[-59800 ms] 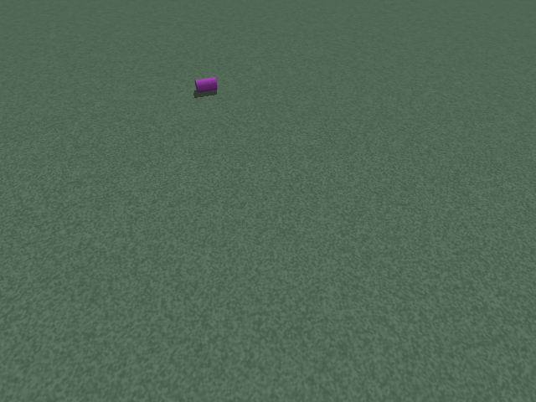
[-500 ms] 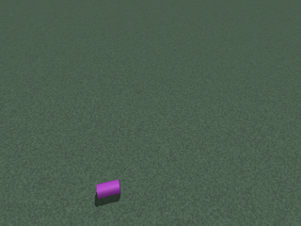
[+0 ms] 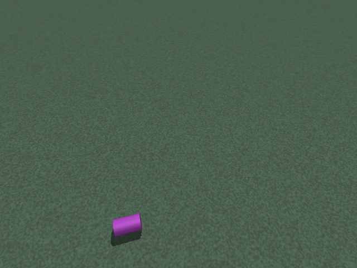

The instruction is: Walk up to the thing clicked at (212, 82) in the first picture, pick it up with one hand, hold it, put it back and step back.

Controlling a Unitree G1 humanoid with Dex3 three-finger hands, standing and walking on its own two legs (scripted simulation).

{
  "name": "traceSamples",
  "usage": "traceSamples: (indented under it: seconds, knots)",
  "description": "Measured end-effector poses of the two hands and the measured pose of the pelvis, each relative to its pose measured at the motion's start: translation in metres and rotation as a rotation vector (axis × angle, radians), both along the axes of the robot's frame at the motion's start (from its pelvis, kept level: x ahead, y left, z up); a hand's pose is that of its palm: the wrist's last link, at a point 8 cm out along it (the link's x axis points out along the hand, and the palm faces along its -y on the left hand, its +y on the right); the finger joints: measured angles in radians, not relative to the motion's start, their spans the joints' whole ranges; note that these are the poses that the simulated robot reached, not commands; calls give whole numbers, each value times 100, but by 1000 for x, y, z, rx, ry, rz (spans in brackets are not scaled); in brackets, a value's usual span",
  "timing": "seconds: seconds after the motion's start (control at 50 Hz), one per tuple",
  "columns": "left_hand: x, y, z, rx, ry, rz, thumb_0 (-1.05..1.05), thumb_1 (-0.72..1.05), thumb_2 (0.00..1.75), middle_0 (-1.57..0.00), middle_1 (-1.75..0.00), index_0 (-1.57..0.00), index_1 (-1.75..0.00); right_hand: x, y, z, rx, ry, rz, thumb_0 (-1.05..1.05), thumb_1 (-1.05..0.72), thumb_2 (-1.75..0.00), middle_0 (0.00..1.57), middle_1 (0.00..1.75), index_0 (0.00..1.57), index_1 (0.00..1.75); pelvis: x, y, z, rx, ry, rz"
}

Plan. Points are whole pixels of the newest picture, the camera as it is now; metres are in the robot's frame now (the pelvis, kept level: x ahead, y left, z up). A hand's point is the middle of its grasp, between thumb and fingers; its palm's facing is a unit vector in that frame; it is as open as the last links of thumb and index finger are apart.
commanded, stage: stand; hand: left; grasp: from above
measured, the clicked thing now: (127, 224) +0.47 +0.28 -0.74
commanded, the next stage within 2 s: step back in 0.72 s
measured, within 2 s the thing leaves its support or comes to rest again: neither
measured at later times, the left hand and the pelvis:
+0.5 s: hand out of the picture +0.07 +0.24 -0.16, palm faces +0.01 -0.94 -0.34, open 7.3 cm; pelvis +0.00 +0.00 +0.00, yaw +0 degrees
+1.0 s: hand out of the picture +0.08 +0.29 -0.17, palm faces -0.01 -0.92 -0.38, open 7.3 cm; pelvis -0.04 +0.02 -0.02, yaw +1 degrees
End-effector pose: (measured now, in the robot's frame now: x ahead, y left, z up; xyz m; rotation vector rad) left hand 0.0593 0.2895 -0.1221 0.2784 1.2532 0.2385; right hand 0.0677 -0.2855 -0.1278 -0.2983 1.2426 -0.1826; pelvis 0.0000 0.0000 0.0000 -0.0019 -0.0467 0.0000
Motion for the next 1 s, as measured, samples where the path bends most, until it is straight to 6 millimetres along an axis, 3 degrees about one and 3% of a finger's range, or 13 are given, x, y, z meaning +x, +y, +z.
traceSamples:
  seconds: [0.74,0.88,1.0]
  knots:
    - [9,-2,2,4,-10,-14,0,91,89,-20,-30,-21,-30,-1,-12,1,-4,12,-5,0,-90,-90,20,30,21,30,4,-7,0,1,11,-2]
    - [8,15,-2,37,-32,-12,0,91,89,-20,-30,-21,-30,0,-22,-2,-36,-3,-10,0,-90,-90,20,30,21,30,-20,-1,-10,-12,19,7]
    - [18,43,-14,52,-70,-64,0,91,89,-20,-30,-21,-30,-23,-15,1,-89,5,-14,0,-90,-90,20,30,21,30,-36,23,-22,-4,32,9]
